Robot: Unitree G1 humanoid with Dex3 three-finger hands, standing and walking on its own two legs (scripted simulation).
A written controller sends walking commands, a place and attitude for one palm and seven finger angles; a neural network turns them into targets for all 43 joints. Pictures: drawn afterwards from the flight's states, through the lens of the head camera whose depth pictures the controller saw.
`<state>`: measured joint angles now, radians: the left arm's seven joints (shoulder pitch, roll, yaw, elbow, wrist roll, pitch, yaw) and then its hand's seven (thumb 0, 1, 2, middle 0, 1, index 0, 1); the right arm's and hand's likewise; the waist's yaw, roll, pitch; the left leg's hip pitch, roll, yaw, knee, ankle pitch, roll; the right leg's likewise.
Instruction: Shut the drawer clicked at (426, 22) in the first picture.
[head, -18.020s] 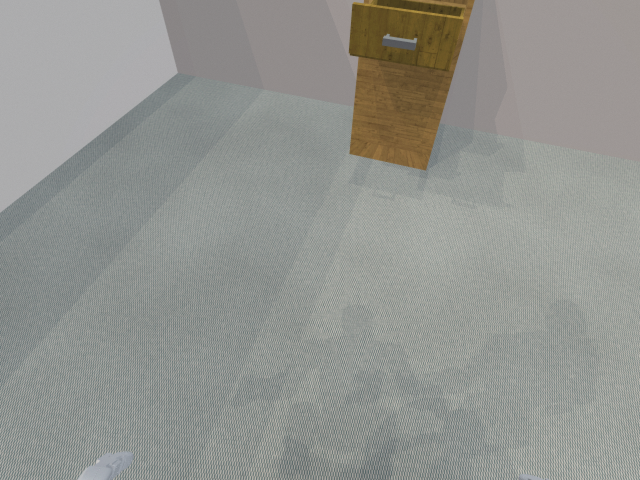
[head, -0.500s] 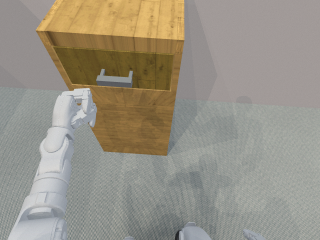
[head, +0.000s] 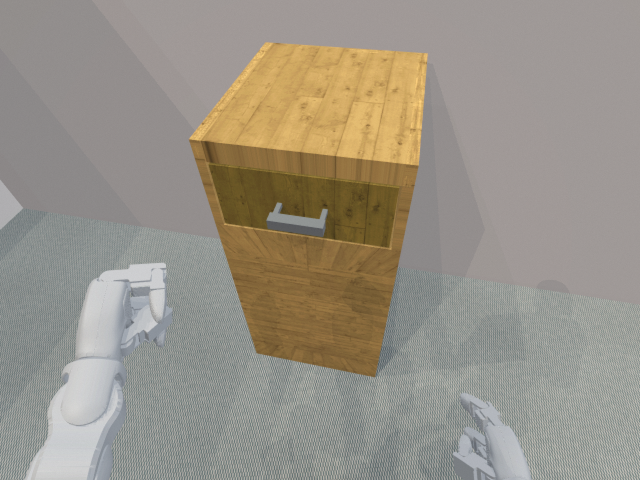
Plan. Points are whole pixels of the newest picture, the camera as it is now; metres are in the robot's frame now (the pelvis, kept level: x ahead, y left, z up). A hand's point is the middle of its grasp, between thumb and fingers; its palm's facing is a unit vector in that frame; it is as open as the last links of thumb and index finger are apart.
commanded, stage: draw the hand back to the body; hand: left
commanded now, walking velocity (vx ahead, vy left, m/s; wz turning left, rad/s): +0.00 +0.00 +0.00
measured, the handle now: (298, 217) +0.58 +0.11 -0.05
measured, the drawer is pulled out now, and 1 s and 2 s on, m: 0.00 0.00 0.00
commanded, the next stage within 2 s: step back with the hand held close in 0.50 s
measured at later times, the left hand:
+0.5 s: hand (59, 374) +0.16 +0.24 +0.17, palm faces +0.43 -0.81 -0.40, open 3.2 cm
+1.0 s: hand (53, 397) +0.15 +0.24 +0.16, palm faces +0.31 -0.79 -0.53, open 3.2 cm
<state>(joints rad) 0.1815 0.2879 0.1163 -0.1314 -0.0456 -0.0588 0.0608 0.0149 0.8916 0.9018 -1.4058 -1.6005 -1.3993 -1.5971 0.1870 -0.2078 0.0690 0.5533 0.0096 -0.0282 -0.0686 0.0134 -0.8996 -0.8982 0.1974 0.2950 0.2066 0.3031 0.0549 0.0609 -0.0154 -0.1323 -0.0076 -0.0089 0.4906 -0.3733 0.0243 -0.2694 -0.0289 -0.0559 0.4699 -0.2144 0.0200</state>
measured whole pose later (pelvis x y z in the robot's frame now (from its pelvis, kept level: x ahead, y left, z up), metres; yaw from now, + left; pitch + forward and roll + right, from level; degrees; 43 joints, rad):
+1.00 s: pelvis -0.05 +0.01 +0.00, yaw -1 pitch +0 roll +1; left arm 0.62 0.39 0.37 -0.51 -0.01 -0.22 0.11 0.01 0.88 0.90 -1.41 -1.60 -1.40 -1.60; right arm 0.22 -0.24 -0.02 0.58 0.00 -0.05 -0.07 0.02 -0.90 -0.90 0.20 0.29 0.21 0.30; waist -0.01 0.02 0.01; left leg -0.19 -0.04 0.03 0.49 -0.29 0.04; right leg -0.34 -0.06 -0.01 0.47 -0.12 0.03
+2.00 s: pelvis -0.14 -0.02 -0.01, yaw +1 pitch +5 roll -1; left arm 0.62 0.41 0.49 -0.60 0.01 -0.33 0.15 0.01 0.88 0.90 -1.41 -1.60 -1.41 -1.60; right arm 0.23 -0.17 -0.02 0.60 -0.02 -0.13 -0.06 0.02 -0.90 -0.90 0.20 0.30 0.21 0.30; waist 0.01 -0.03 -0.04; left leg -0.51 0.02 -0.02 0.64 -0.21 0.00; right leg -0.32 0.07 0.07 0.59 -0.35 0.00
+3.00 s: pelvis -0.34 +0.00 -0.01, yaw -4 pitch -2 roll +0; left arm 0.57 0.36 0.37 -0.56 0.00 -0.23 0.15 0.01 0.88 0.90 -1.41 -1.60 -1.41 -1.60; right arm 0.26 -0.24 -0.02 0.64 -0.02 -0.15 -0.11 0.02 -0.90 -0.90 0.20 0.29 0.21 0.30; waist -0.02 -0.05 -0.02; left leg -0.32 0.04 0.04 0.60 -0.23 0.02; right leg -0.40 -0.03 -0.06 0.80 -0.45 -0.01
